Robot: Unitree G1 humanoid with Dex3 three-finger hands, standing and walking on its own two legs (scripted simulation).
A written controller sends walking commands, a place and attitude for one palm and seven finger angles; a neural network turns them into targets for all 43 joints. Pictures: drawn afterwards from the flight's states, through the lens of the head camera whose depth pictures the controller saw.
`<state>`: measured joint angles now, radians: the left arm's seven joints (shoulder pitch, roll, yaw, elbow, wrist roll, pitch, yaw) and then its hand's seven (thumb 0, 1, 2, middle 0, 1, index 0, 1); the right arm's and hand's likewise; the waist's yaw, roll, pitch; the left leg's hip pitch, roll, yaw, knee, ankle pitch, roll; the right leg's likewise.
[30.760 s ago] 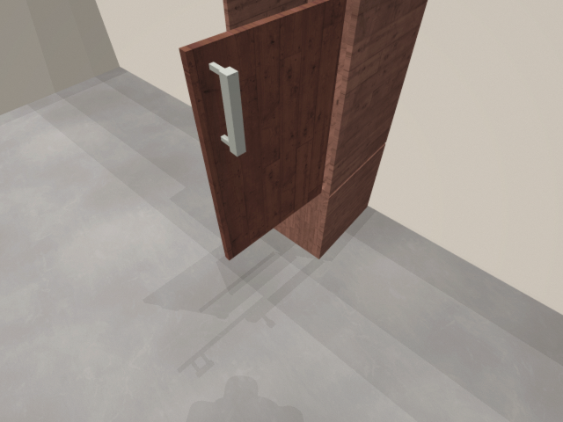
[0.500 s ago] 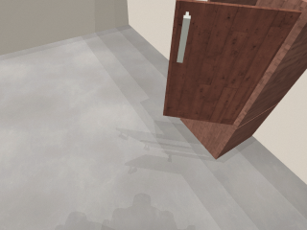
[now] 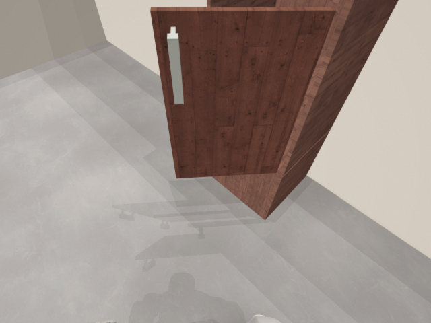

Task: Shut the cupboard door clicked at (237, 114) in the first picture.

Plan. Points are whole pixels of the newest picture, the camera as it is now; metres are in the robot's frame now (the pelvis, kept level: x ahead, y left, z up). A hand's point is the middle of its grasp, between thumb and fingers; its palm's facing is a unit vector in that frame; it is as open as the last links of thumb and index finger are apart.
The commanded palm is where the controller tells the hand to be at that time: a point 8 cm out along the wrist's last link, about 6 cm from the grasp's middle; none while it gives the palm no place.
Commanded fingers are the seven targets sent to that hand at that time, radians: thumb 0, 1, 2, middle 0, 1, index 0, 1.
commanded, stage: take the last steps up to it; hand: left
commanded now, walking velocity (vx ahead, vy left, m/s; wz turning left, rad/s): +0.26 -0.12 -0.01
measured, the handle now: (176, 67) +0.62 +0.09 +0.14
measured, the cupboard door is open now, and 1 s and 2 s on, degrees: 49 49 49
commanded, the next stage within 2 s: come to a stop and stand still in 0.30 s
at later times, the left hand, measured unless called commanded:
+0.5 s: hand out of the picture +0.14 +0.11 -0.19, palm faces +0.06 -0.99 -0.13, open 7.3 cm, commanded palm none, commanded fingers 0.00 0.90 0.90 -0.20 -0.30 -0.20 -0.30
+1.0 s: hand (168, 290) +0.22 +0.10 -0.16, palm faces +0.08 -0.96 -0.28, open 7.4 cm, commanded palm none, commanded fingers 0.00 0.90 0.90 -0.20 -0.30 -0.20 -0.30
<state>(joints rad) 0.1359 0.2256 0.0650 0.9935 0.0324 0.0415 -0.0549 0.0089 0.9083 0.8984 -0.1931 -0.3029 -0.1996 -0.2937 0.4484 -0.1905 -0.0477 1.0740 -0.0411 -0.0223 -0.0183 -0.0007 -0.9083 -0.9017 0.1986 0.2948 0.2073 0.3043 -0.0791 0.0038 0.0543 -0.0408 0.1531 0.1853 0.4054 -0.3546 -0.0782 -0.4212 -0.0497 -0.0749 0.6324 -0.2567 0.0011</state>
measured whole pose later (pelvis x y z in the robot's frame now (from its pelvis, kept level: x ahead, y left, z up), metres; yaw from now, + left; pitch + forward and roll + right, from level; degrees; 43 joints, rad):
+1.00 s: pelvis +0.17 -0.10 +0.01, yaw +2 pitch +1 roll +2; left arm 0.18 0.19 0.04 0.99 0.03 0.02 0.05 0.00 0.90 0.90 -0.20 -0.30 -0.21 -0.29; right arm 0.11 -0.24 -0.06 1.00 0.00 0.07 -0.01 0.00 -0.92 -0.90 0.19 0.29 0.20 0.30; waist 0.02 -0.01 0.11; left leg -0.37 -0.03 0.01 0.94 -0.52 -0.06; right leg -0.26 -0.06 -0.01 0.46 -0.22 0.00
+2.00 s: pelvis +0.16 -0.05 +0.00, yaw +0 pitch +0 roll +1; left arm 0.28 0.15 -0.02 1.09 0.02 0.00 0.04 0.01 0.92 0.90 -0.20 -0.30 -0.20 -0.29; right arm 0.29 -0.16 0.02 1.07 -0.01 -0.02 -0.03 0.01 -0.93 -0.90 0.20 0.29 0.20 0.30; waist -0.01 0.03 0.03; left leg -0.16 -0.02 0.10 0.41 -0.26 0.04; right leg -0.25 0.00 0.00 0.47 -0.22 -0.01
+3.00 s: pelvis +0.19 -0.08 +0.00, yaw +1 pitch +0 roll +0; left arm 0.27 0.16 -0.01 1.10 0.01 -0.01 0.04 0.01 0.92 0.90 -0.20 -0.30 -0.20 -0.29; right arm 0.28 -0.14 0.02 1.13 -0.01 -0.02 -0.03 0.00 -0.91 -0.90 0.19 0.29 0.20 0.30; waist 0.00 0.00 0.04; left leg -0.10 0.03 0.06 0.39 -0.28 -0.02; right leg -0.17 0.05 -0.04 0.42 -0.25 -0.06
